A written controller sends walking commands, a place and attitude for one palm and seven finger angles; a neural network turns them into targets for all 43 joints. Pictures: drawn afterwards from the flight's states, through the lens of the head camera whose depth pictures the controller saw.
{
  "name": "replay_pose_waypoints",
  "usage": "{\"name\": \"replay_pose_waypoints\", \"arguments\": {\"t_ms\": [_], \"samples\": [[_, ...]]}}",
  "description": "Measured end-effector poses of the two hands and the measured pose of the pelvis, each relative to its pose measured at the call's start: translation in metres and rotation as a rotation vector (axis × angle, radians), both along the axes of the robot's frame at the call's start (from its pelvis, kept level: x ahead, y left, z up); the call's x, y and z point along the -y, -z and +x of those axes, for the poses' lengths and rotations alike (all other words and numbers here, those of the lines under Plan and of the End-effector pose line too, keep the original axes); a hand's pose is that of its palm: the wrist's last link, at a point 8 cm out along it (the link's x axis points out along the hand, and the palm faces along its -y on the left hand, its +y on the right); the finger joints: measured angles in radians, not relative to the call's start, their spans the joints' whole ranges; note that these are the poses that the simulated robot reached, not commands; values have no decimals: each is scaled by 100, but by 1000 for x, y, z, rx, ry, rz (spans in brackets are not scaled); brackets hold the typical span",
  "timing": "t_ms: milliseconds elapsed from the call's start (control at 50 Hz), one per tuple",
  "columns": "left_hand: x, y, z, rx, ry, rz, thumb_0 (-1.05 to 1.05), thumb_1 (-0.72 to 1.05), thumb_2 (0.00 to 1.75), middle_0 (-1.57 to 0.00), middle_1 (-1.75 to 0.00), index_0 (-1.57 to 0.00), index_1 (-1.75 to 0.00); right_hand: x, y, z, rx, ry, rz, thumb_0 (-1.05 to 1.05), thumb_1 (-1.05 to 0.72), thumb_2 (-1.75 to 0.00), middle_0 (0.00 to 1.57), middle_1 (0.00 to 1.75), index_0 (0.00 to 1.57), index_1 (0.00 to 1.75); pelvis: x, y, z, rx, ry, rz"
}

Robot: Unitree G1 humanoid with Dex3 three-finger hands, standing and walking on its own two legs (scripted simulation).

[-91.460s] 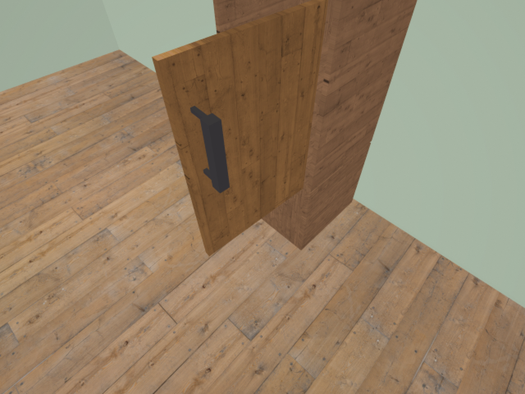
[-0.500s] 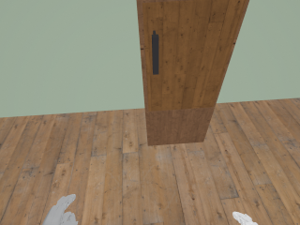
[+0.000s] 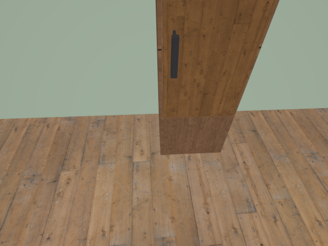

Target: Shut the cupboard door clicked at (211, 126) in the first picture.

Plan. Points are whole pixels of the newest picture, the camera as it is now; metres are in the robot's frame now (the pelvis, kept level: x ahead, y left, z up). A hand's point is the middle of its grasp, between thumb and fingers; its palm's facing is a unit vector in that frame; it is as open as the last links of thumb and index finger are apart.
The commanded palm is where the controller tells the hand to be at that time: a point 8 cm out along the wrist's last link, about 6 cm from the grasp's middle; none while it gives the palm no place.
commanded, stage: let the arm hang, fingers relaxed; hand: left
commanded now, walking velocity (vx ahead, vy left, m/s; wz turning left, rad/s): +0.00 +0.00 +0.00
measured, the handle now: (174, 54) +0.80 +0.01 +0.06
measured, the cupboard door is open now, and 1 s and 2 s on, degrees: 0 0 0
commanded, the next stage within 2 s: look to check the result in 0.40 s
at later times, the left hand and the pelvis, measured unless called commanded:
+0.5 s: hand out of the picture +0.03 +0.17 -0.17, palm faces +0.02 -0.98 -0.21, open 7.3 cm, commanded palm none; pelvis +0.01 -0.01 +0.00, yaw +0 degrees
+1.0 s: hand out of the picture +0.03 +0.16 -0.17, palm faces +0.03 -0.98 -0.21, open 7.3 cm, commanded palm none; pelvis +0.03 -0.02 +0.00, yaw +0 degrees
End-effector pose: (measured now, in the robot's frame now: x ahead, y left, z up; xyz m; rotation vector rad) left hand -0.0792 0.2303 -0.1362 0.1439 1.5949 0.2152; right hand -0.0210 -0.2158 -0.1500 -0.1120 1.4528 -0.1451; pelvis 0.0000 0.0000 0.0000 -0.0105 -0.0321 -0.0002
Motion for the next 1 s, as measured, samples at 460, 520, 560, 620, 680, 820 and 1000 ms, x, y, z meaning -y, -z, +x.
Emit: {"name": "replay_pose_waypoints", "arguments": {"t_ms": [460, 520, 560, 620, 680, 820, 1000], "samples": [[15, 6, 99, 230, 74, -19, 0, 91, 90, -21, -29, -20, -30, 30, -7, 26, 70, 0, -48, 1, -90, -90, 20, 30, 20, 30, 12, -2, 8, 4, 5, 7], [13, 5, 100, 219, 75, -10, 0, 91, 90, -21, -29, -20, -30, 32, -7, 27, 60, -2, -50, 1, -90, -90, 20, 30, 20, 30, 14, -2, 10, 3, 4, 6], [12, 4, 99, 208, 75, -5, 0, 91, 90, -21, -29, -20, -30, 34, -7, 29, 55, -4, -49, 1, -90, -90, 20, 30, 20, 30, 15, -2, 12, 2, 4, 6], [11, 3, 98, 193, 71, 2, 0, 91, 90, -20, -29, -20, -30, 35, -7, 32, 48, -8, -48, 1, -90, -90, 20, 30, 20, 30, 16, -3, 15, 1, 4, 6], [10, 2, 97, 181, 68, 7, 0, 91, 90, -20, -29, -20, -30, 36, -7, 37, 48, -12, -47, 1, -90, -90, 20, 30, 20, 30, 18, -3, 18, 1, 3, 6], [13, 2, 97, 169, 58, 6, 0, 91, 90, -20, -29, -20, -30, 37, -8, 53, 64, -28, -45, 1, -90, -90, 20, 30, 20, 30, 20, -4, 24, 1, 2, 6], [24, 4, 101, 167, 53, -14, 0, 91, 90, -20, -29, -20, -30, 36, -9, 72, 89, -37, -42, 1, -90, -90, 20, 30, 20, 30, 22, -4, 31, -2, 2, 8]]}}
